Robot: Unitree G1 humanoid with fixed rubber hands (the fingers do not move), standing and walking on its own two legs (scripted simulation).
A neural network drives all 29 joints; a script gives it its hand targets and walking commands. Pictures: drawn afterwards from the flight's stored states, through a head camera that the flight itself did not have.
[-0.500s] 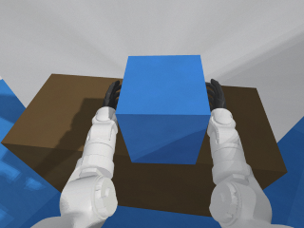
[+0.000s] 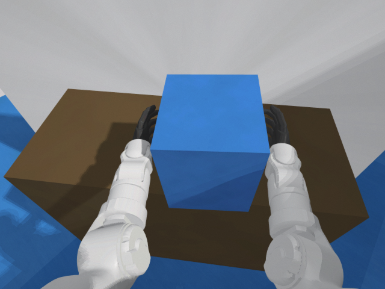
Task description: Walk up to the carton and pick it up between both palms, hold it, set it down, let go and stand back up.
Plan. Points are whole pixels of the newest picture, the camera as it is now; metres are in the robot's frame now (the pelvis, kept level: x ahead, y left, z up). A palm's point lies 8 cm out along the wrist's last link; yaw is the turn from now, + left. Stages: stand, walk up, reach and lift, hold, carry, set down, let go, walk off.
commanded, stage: set down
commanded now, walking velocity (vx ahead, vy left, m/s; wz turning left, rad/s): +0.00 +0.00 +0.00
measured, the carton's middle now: (209, 146) +0.43 -0.04 +0.04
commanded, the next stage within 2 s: none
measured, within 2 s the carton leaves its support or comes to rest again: neither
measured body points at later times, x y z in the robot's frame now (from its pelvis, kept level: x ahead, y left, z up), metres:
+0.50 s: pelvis +0.00 +0.00 +0.00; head +0.04 +0.00 +0.45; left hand +0.44 +0.10 +0.07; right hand +0.41 -0.19 +0.08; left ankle -0.03 +0.12 -0.75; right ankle -0.04 -0.12 -0.75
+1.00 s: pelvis +0.00 +0.00 +0.00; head +0.05 +0.00 +0.44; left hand +0.44 +0.10 +0.07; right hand +0.41 -0.19 +0.07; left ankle -0.03 +0.12 -0.75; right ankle -0.04 -0.12 -0.75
